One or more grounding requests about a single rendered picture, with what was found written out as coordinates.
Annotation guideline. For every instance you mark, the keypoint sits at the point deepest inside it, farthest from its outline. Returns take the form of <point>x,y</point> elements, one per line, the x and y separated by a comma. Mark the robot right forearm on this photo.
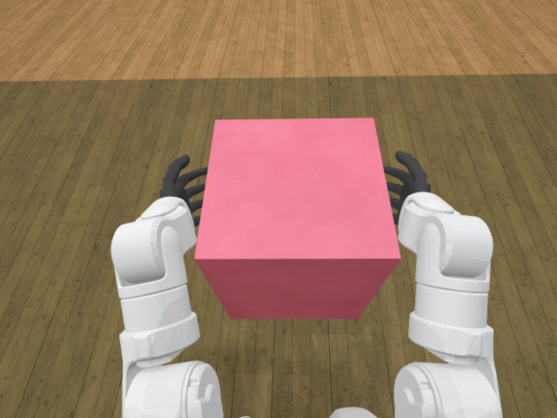
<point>453,265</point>

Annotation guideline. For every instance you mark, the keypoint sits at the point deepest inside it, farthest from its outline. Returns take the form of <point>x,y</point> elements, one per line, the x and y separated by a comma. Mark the left robot hand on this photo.
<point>174,186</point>

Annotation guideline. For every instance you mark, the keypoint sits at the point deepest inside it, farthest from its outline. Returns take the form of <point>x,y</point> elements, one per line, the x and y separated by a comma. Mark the robot left forearm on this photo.
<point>148,258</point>

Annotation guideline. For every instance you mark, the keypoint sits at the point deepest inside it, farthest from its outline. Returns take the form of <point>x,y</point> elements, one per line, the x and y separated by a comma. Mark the carton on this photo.
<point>296,221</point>

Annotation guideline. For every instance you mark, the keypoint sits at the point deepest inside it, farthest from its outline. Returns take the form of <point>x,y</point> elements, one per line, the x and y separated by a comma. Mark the right robot hand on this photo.
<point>414,182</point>

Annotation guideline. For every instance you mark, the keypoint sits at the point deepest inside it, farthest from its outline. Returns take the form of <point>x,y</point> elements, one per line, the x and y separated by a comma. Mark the robot left upper arm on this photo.
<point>182,390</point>

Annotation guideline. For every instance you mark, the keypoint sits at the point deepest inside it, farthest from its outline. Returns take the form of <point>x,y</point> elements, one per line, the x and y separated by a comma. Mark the robot right upper arm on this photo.
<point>440,390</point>

